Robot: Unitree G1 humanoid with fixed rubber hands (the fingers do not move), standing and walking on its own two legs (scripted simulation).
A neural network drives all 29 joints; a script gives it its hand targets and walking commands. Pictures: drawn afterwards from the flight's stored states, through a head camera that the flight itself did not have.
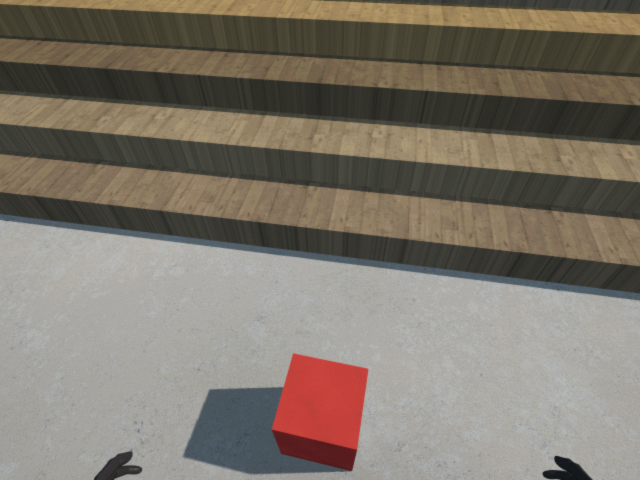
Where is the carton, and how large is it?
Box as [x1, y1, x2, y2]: [272, 353, 367, 470]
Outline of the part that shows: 293,353 272,427 272,431 281,453 351,470 357,447 367,369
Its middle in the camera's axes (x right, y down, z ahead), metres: +0.01 +0.49 +1.08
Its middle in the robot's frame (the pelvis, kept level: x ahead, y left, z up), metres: +0.39 +0.03 -0.66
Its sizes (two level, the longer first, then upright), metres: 0.210 0.200 0.250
